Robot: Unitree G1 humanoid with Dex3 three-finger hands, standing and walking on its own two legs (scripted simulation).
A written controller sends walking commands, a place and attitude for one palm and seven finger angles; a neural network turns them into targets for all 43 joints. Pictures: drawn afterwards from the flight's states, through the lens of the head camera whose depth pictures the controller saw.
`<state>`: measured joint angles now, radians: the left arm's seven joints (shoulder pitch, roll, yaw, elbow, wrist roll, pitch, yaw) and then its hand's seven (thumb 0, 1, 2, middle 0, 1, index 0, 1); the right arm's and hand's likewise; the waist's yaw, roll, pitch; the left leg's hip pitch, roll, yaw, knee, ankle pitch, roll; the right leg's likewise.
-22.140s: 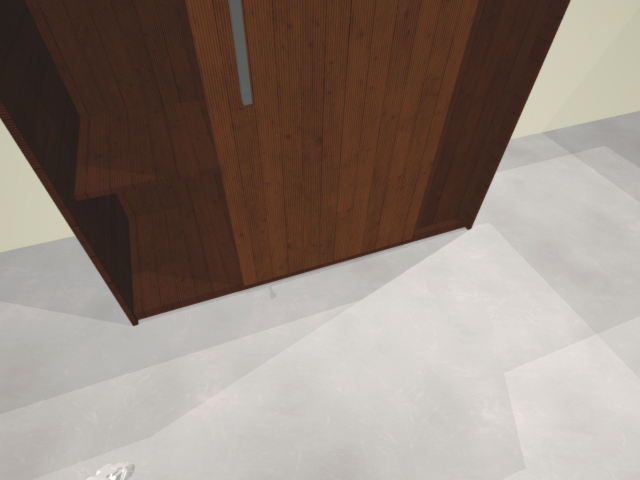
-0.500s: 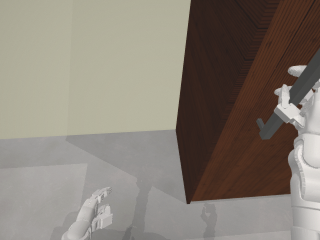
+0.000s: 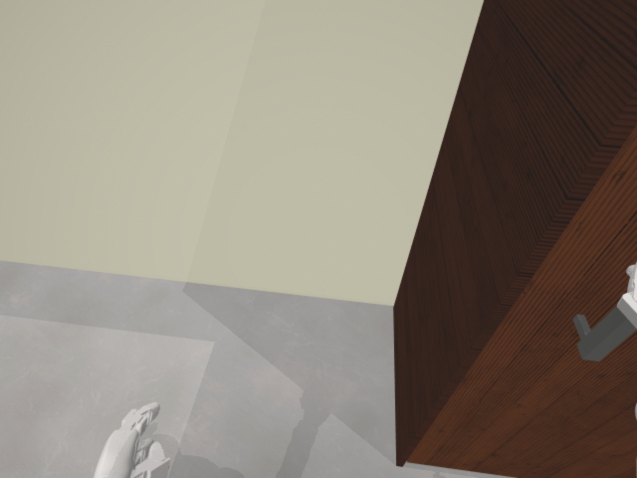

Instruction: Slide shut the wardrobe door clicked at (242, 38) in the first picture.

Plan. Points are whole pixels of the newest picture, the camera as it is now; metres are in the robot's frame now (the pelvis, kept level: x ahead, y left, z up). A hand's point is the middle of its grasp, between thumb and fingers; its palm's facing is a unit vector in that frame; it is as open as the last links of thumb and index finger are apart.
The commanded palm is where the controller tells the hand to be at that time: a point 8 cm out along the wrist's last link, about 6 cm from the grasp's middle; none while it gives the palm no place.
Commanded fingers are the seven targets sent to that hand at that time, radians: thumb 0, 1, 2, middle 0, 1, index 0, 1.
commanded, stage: stop walking and hold the door there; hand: right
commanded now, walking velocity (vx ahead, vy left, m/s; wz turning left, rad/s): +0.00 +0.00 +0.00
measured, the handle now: out of the picture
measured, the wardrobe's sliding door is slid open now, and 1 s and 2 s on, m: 0.00 0.00 0.00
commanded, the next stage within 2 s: none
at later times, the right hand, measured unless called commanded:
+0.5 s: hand (634, 296) +0.28 -0.30 +0.16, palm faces +0.52 +0.83 -0.18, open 6.4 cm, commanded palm +0.23 -0.31 +0.17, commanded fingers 0.00 -0.90 -0.90 0.45 1.40 0.45 1.40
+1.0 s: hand (634, 298) +0.28 -0.30 +0.16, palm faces +0.48 +0.86 -0.18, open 6.4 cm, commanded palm +0.24 -0.31 +0.17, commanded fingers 0.00 -0.90 -0.90 0.45 1.40 0.45 1.40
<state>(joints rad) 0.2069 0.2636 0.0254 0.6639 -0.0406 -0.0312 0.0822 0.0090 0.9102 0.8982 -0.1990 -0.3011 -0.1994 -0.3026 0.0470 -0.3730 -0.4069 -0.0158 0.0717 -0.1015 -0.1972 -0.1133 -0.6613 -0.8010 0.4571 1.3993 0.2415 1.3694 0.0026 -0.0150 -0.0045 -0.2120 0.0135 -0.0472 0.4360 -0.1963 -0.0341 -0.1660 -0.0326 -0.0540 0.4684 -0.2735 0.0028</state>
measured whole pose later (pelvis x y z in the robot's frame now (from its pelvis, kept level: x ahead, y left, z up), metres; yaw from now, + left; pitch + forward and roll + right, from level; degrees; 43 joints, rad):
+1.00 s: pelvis -0.01 -0.05 -0.01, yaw -1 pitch -1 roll -1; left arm 0.15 0.25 0.02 0.62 -0.03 0.00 0.07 0.01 0.91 0.90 -0.20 -0.30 -0.20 -0.30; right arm 0.03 -0.31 -0.32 -0.17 0.08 -0.12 -0.19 -0.10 -0.71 -0.79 0.46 1.40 0.18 1.36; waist 0.00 0.00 0.05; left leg -0.32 0.11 -0.06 0.63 -0.27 -0.07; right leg -0.25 0.06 -0.08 0.60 -0.33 -0.07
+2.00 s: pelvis -0.01 -0.16 +0.00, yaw +0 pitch -2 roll +0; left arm 0.11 0.16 -0.06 0.61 -0.01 -0.02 0.03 0.01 0.91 0.90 -0.20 -0.30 -0.21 -0.30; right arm 0.06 -0.15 0.00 -0.28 0.06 -0.10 -0.16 -0.01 -0.76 -0.81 0.46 1.40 0.25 1.37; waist -0.04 -0.02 0.05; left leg -0.20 -0.03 0.01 0.45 -0.20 0.03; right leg -0.20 0.00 0.04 0.47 -0.23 0.01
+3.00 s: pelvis +0.02 -0.14 -0.01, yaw -1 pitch -1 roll -1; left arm 0.16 0.23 -0.02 0.61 0.01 -0.07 0.02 0.01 0.91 0.90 -0.20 -0.30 -0.20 -0.30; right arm 0.21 -0.18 -0.06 -0.38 0.12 -0.09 -0.10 -0.01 0.56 -0.20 0.37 1.23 0.18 1.13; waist -0.03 -0.03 -0.04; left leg -0.26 -0.03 0.02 0.63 -0.35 0.04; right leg -0.24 0.01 0.05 0.61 -0.34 0.02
